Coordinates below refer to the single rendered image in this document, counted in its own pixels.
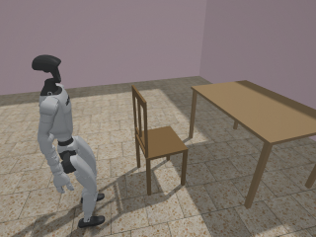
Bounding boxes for left robot thigh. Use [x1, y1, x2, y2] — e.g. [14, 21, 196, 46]
[74, 135, 97, 175]

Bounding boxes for robot right forearm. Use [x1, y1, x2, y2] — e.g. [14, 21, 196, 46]
[39, 136, 64, 176]

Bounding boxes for right robot hand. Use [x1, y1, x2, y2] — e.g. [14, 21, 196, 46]
[53, 172, 74, 194]

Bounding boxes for robot right upper arm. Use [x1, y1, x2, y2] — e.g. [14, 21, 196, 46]
[37, 97, 59, 143]

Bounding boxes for table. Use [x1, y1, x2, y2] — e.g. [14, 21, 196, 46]
[189, 80, 316, 209]

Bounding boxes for chair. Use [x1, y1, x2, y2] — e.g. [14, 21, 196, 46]
[131, 85, 189, 196]

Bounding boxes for robot torso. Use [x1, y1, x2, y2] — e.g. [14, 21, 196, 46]
[39, 85, 78, 160]

